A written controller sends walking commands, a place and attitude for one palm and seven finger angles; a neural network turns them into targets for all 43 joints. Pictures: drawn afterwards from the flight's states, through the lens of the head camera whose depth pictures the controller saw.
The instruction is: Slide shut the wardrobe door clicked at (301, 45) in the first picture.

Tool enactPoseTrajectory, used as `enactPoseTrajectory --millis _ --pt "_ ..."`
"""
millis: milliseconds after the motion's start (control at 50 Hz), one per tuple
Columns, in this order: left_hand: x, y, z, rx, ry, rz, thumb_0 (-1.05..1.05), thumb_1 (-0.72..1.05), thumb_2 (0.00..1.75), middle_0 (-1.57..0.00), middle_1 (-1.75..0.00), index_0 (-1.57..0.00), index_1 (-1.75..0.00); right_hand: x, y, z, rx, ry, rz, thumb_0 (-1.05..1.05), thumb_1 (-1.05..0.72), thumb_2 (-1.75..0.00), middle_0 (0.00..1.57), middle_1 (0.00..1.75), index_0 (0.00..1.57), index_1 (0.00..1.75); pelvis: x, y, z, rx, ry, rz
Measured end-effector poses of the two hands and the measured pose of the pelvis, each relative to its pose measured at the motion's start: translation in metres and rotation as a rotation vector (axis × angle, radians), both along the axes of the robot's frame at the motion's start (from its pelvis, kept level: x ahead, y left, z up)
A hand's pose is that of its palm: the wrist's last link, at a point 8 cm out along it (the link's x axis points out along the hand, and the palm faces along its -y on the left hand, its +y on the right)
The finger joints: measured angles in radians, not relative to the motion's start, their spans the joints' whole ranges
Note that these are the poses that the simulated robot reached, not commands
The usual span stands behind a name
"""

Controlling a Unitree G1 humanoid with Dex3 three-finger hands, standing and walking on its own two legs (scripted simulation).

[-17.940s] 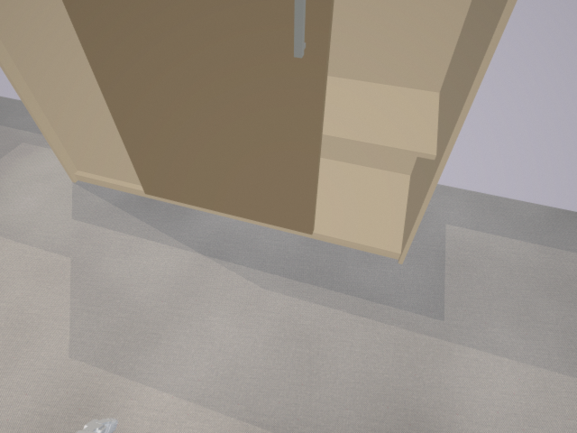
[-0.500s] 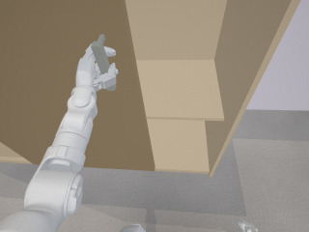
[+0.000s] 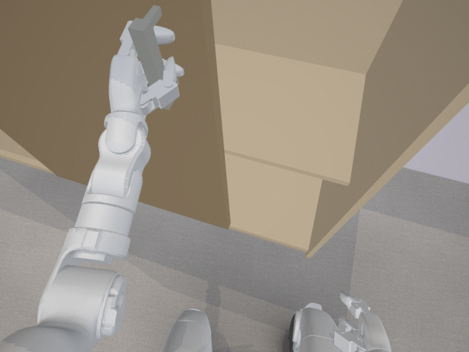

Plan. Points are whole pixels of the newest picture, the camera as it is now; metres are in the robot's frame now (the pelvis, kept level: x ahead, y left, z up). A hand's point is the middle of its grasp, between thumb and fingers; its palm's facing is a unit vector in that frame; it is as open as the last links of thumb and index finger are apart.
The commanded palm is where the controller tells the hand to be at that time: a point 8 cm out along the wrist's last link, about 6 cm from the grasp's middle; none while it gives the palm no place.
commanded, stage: step sideways, sliding the door along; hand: left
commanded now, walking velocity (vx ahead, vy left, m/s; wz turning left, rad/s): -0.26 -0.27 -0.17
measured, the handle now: (160, 61) +0.47 +0.21 +0.16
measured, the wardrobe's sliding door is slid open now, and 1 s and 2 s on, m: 0.33 0.04 0.00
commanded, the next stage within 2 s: stop walking and hold the door there in 1.58 s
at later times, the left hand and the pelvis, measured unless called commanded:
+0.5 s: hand (240, 98) +0.43 +0.08 +0.15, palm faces +0.38 -0.92 -0.08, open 6.4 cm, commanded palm +0.39 +0.06 +0.15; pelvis +0.07 -0.13 +0.00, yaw +4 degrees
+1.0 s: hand (376, 134) +0.40 -0.10 +0.15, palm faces +0.23 -0.97 -0.05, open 6.2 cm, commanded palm +0.37 -0.10 +0.15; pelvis +0.07 -0.25 +0.00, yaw +1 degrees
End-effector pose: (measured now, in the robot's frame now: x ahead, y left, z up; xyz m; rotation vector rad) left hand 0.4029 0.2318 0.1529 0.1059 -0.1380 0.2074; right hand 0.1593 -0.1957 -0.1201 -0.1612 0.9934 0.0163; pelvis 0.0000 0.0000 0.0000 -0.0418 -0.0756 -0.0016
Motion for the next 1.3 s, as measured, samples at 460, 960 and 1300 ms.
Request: enactPoseTrajectory --millis 460,960,1300 --pt "-0.013 -0.096 -0.004 0.026 -0.101 0.168 -0.01 0.72 0.81 -0.46 -1.41 -0.19 -1.41 0.141 -0.114 0.016 0.058 -0.221 0.113 0.01 -0.91 -0.90 0.20 0.30 0.19 0.30 0.068 -0.126 -0.001 0.006 -0.015 0.068" --pt "-0.036 -0.271 -0.005 0.003 -0.150 0.033 0.00 0.73 0.82 -0.46 -1.40 -0.21 -1.35 0.147 -0.214 0.011 0.123 -0.258 0.077 0.01 -0.91 -0.90 0.20 0.30 0.20 0.30 0.071 -0.239 -0.006 0.058 0.006 0.032" --pt "-0.046 -0.336 -0.001 -0.013 -0.095 0.086 -0.01 0.74 0.84 -0.46 -1.40 -0.17 -1.38 0.035 -0.351 0.008 0.033 -0.171 -0.059 0.01 -0.91 -0.90 0.20 0.30 0.19 0.30 0.022 -0.328 -0.010 0.009 0.007 -0.042"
